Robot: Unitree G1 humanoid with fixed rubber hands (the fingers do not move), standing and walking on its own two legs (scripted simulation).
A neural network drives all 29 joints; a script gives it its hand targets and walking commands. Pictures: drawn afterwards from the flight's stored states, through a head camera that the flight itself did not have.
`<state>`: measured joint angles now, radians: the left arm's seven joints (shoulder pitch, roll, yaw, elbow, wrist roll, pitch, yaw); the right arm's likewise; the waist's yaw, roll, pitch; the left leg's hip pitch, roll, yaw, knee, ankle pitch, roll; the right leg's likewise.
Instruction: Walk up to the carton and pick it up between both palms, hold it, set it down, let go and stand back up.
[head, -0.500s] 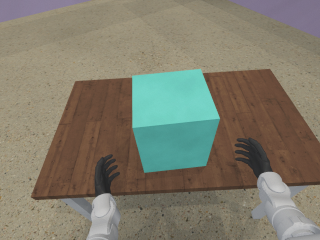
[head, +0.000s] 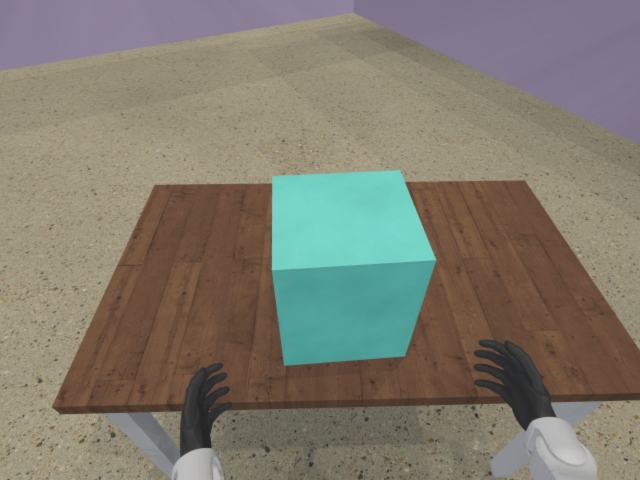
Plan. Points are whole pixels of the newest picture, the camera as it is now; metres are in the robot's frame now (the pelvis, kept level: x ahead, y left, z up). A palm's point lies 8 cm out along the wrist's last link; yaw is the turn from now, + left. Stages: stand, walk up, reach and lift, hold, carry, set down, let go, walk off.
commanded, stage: set down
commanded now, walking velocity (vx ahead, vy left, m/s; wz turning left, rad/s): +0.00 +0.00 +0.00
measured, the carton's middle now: (341, 269) +0.45 +0.01 -0.02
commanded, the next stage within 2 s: let go in 1.96 s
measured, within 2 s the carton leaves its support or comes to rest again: neither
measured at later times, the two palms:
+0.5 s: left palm (200, 444) +0.19 +0.19 -0.05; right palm (521, 426) +0.22 -0.22 -0.03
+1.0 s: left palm (189, 451) +0.18 +0.20 -0.07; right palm (505, 435) +0.21 -0.20 -0.05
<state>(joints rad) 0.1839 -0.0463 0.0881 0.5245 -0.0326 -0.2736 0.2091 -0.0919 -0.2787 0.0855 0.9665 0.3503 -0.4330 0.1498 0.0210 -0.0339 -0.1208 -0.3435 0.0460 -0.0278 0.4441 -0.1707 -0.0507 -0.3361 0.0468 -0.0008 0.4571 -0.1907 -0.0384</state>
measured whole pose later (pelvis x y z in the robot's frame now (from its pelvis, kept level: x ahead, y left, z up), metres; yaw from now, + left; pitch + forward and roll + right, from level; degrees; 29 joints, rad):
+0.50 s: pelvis +0.01 +0.00 +0.00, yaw +0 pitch +1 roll +0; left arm 0.20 -0.03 0.08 0.49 -0.03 -0.16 0.21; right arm 0.05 -0.23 0.08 0.78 0.26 -0.34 0.10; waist 0.02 -0.06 -0.06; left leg -0.27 0.05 -0.03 0.44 -0.18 -0.05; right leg -0.27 0.05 0.00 0.46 -0.21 -0.04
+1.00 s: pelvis +0.02 +0.00 +0.00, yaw +0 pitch +1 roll +0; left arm 0.24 0.06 0.08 0.49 -0.03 -0.09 0.12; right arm 0.10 -0.16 0.07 0.78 0.17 -0.32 0.04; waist 0.02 -0.06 -0.04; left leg -0.24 0.05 -0.03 0.43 -0.21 -0.06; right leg -0.24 0.05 0.00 0.46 -0.23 -0.04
